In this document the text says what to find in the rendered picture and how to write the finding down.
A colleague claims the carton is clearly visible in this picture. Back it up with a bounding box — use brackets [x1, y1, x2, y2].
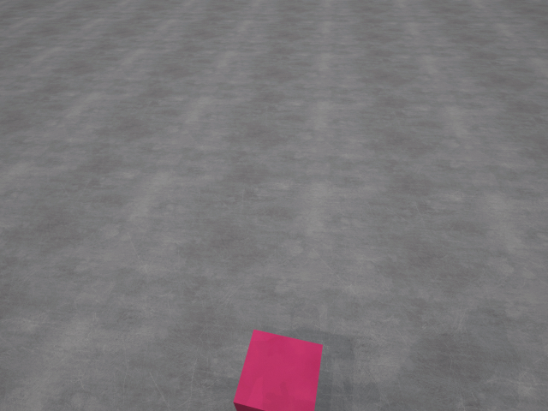
[233, 330, 323, 411]

